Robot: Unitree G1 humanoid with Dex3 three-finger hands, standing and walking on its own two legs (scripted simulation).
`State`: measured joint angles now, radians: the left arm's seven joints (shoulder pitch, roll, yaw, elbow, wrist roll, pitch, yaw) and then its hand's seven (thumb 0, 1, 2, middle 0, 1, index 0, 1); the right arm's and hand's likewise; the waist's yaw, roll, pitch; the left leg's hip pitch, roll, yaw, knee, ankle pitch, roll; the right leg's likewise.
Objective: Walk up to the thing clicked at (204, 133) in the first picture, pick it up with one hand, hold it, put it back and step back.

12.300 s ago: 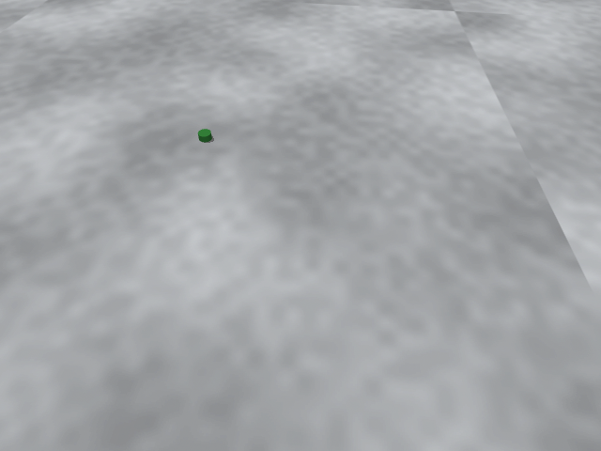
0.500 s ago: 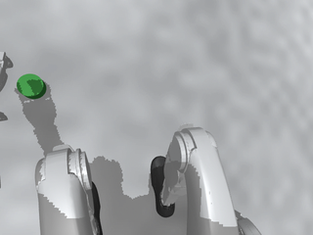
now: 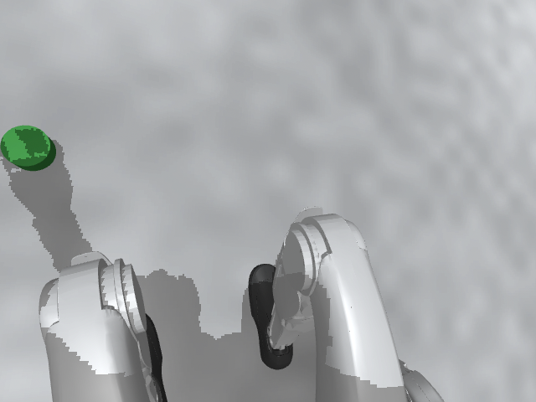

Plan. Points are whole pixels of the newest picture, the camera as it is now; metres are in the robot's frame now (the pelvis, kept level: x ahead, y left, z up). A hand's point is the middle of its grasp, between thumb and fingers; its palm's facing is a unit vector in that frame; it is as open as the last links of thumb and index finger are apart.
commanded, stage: rise first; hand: left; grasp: from above
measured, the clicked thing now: (29, 148) +0.51 +0.28 -0.30
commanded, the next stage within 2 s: approach in 1.38 s
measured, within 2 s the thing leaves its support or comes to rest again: neither
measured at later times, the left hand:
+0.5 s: hand out of the picture +0.46 +0.33 -0.20, palm faces -0.46 -0.09 -0.88, open 13.4 cm
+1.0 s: hand out of the picture +0.47 +0.33 -0.19, palm faces -0.46 -0.09 -0.89, open 12.7 cm
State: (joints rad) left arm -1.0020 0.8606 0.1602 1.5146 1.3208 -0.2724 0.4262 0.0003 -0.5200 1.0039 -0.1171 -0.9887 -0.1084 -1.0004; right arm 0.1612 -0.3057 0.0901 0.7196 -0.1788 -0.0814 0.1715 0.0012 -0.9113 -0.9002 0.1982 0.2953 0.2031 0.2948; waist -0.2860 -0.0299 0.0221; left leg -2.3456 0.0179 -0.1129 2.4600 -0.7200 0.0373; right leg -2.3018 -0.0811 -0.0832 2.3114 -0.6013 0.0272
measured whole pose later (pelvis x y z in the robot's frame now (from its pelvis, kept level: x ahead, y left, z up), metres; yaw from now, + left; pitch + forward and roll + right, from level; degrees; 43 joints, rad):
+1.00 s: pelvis +0.00 +0.00 +0.00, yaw -1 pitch +33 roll -11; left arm -1.02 0.92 0.18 1.51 1.33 -0.29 0.38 0.00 -0.29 0.83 -0.35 -0.75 -0.32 -0.78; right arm 0.18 -0.32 0.11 0.69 -0.17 -0.08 0.19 0.00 -0.91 -0.90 0.20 0.30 0.20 0.29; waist -0.30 -0.03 0.04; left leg -2.36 0.01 -0.13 2.47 -0.71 0.04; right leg -2.30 -0.08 -0.09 2.30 -0.59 0.04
